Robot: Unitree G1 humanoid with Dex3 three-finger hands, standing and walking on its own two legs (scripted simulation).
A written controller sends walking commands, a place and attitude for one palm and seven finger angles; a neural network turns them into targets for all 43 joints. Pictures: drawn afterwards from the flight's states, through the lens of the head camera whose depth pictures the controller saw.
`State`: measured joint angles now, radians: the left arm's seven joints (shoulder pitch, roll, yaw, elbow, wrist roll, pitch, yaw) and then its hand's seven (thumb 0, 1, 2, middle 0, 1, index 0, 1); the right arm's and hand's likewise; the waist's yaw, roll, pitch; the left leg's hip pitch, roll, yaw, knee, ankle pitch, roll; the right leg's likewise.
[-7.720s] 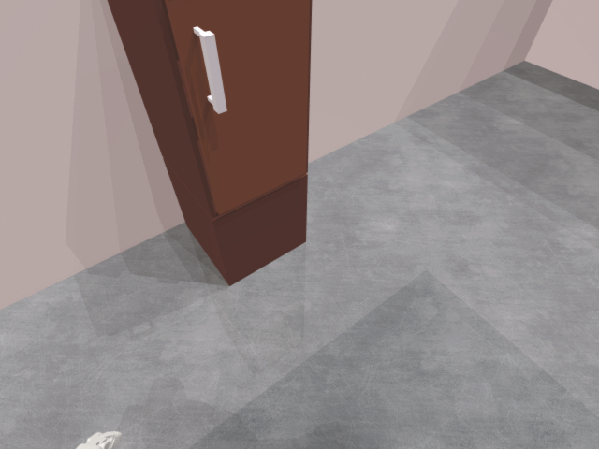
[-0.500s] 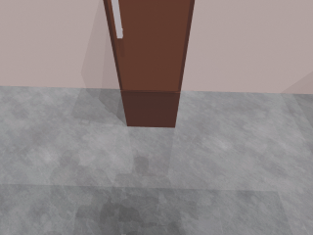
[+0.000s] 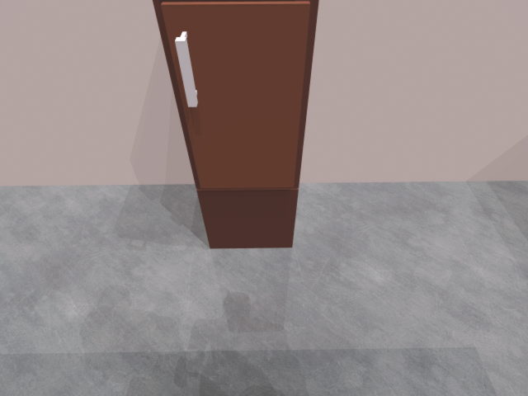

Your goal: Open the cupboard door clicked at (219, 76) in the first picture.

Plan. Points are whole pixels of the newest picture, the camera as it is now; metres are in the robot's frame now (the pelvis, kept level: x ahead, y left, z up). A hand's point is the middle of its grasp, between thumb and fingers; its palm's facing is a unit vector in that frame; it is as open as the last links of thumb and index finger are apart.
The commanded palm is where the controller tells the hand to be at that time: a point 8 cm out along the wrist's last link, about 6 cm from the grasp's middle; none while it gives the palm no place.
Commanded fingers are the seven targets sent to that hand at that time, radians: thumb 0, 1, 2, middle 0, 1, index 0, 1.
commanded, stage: take the last steps up to it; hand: left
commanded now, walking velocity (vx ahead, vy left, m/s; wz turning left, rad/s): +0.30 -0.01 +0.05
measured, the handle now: (188, 70) +0.82 +0.20 +0.11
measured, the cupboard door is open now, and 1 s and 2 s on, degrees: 0 0 0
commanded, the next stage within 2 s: come to a stop and stand still in 0.64 s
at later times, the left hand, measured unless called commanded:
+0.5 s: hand out of the picture +0.05 +0.16 -0.19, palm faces +0.17 -0.98 -0.11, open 7.3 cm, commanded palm none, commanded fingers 0.00 0.90 0.90 -0.20 -0.30 -0.20 -0.30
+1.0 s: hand (172, 309) +0.33 +0.20 -0.17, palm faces +0.01 -0.97 -0.24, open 7.3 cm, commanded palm none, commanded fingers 0.00 0.90 0.90 -0.20 -0.30 -0.20 -0.30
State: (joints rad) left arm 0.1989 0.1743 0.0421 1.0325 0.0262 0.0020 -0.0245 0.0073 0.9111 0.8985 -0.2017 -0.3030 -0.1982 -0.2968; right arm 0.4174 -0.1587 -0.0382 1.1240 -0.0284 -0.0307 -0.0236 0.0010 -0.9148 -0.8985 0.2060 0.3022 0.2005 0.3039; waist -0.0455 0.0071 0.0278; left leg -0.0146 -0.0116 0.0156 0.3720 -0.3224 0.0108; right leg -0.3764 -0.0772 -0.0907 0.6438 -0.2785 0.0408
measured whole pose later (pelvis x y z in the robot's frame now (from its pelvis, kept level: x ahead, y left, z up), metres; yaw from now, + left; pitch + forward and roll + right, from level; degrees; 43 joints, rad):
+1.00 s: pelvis +0.25 +0.02 -0.01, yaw +2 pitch -2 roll +1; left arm 0.16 0.16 0.03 1.04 0.02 -0.01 0.03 0.00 0.92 0.90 -0.20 -0.30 -0.20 -0.30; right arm 0.31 -0.10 -0.04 1.13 -0.01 0.01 -0.03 0.00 -0.91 -0.90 0.20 0.30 0.20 0.30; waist -0.04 0.02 0.07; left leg -0.18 0.04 0.15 0.58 -0.37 0.00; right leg -0.33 -0.07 -0.09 0.57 -0.21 -0.01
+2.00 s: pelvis +0.17 +0.08 +0.00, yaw +2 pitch -2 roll +1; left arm 0.32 0.13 0.00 1.07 0.02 0.01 0.02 0.01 0.92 0.90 -0.20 -0.30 -0.20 -0.30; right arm 0.36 -0.18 0.00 1.07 -0.02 0.00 -0.02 0.00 -0.91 -0.90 0.20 0.30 0.20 0.30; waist -0.02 0.03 0.01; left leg -0.23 -0.05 0.09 0.45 -0.19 0.06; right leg -0.32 0.00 0.04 0.49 -0.18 -0.01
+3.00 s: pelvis +0.26 +0.03 +0.00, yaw +3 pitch +1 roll +1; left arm 0.33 0.14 0.03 1.07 0.03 -0.01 -0.01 0.01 0.91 0.90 -0.20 -0.30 -0.20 -0.30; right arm 0.33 -0.15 -0.01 1.11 -0.03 -0.03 -0.04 0.00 -0.91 -0.90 0.20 0.30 0.20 0.30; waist -0.01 0.00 0.00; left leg -0.16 0.01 0.05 0.48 -0.33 -0.01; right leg -0.25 0.06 0.00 0.54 -0.30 -0.08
